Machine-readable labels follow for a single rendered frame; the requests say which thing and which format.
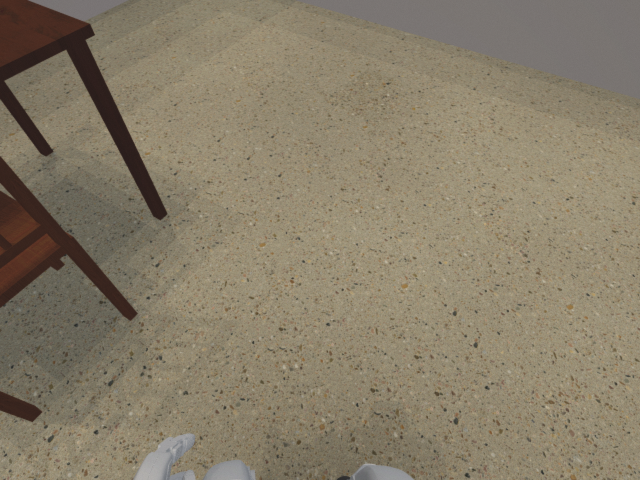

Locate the table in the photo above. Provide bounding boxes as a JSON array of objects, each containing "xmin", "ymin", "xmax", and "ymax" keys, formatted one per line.
[{"xmin": 0, "ymin": 0, "xmax": 167, "ymax": 220}]

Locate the robot left hand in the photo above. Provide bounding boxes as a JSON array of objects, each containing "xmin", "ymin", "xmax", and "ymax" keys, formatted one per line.
[{"xmin": 133, "ymin": 433, "xmax": 196, "ymax": 480}]

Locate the robot left thigh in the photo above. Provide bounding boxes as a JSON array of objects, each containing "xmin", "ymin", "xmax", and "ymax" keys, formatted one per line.
[{"xmin": 203, "ymin": 460, "xmax": 256, "ymax": 480}]

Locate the chair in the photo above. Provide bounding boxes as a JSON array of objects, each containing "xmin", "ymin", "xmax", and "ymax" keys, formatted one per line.
[{"xmin": 0, "ymin": 156, "xmax": 138, "ymax": 422}]

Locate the right robot shin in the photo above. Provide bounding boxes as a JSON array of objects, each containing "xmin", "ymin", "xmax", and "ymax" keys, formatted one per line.
[{"xmin": 353, "ymin": 464, "xmax": 375, "ymax": 476}]

